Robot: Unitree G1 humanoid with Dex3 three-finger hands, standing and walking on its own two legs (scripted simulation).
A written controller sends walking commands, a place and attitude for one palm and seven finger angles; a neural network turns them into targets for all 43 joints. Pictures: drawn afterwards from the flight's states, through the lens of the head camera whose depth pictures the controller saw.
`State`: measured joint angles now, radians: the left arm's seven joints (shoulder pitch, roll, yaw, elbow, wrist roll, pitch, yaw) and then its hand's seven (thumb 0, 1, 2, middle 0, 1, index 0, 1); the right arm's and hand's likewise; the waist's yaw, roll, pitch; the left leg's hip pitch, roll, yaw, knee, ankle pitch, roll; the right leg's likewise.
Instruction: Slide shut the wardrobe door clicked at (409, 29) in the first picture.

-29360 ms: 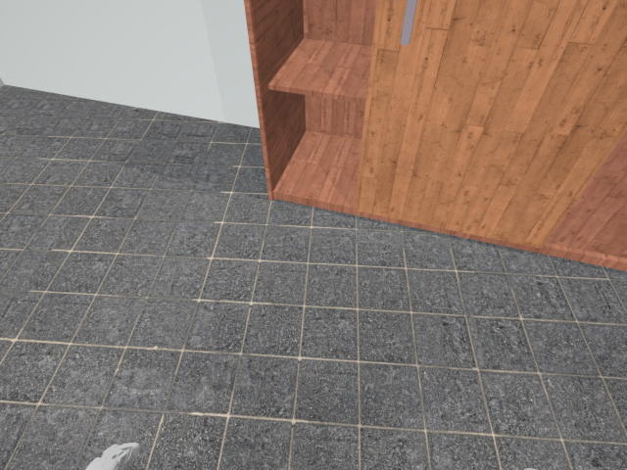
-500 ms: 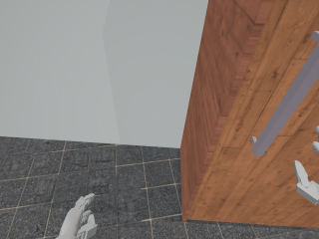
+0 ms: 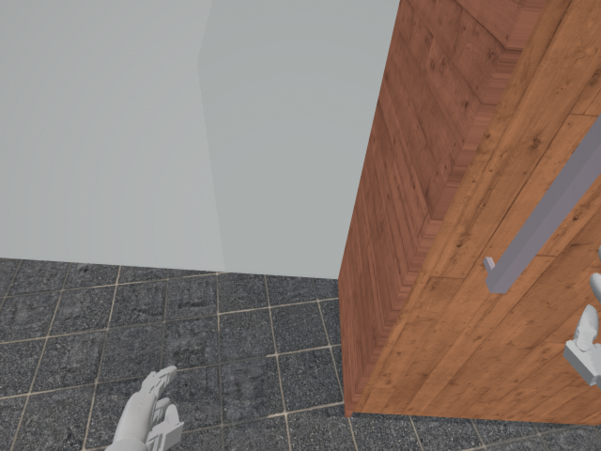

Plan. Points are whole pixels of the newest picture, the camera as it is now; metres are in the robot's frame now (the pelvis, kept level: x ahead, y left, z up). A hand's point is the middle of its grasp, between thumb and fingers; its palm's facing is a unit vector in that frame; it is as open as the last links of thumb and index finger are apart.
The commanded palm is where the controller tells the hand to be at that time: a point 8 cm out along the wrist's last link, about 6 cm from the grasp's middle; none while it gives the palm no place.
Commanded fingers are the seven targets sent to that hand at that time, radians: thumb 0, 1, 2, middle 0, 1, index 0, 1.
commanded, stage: step back with the hand held close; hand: right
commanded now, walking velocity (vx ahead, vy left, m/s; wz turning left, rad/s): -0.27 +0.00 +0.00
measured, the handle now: (545, 199) +0.38 -0.32 +0.19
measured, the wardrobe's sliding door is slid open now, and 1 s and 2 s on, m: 0.00 0.00 0.00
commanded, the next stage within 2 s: stop stepping back and stand still in 1.00 s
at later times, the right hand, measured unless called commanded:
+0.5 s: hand out of the picture +0.15 -0.32 +0.15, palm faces +0.37 +0.78 -0.50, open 7.4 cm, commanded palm +0.08 -0.35 +0.17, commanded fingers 0.00 -0.90 -0.90 0.20 0.30 0.20 0.30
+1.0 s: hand out of the picture +0.02 -0.39 +0.16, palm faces +0.46 +0.76 -0.45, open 7.4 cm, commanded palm -0.03 -0.42 +0.17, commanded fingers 0.00 -0.90 -0.90 0.20 0.30 0.20 0.30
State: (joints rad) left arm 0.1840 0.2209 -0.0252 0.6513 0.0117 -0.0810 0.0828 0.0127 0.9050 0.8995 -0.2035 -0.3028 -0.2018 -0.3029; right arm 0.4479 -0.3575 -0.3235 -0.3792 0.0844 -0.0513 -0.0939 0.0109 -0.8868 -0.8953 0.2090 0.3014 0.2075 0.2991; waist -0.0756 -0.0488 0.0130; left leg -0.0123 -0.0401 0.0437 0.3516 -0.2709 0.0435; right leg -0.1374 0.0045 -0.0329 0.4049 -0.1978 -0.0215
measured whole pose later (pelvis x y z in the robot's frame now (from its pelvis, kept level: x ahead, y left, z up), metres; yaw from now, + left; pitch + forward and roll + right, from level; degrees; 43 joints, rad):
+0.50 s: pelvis -0.06 -0.06 -0.01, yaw +0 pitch +0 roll +2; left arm 0.20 0.23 -0.01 0.52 -0.01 0.02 0.10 0.01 0.91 0.90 -0.20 -0.30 -0.20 -0.30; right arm 0.53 -0.47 -0.43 -0.49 0.05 -0.15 -0.12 0.01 -0.89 -0.90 0.21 0.30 0.21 0.30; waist 0.00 0.00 0.02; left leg -0.25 -0.01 0.01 0.48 -0.24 -0.02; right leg -0.36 0.03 -0.06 0.49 -0.14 -0.10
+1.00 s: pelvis -0.16 -0.11 -0.02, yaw -1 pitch +3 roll +4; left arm 0.14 0.20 -0.01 0.56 -0.01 -0.09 0.04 0.01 0.90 0.90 -0.21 -0.30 -0.20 -0.30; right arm 0.53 -0.48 -0.47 -0.57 0.06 -0.23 -0.13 0.01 -0.89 -0.90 0.21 0.30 0.21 0.30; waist -0.06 0.02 -0.02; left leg -0.18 -0.05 0.00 0.43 -0.33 0.06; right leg -0.57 0.05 -0.10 0.53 -0.20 0.01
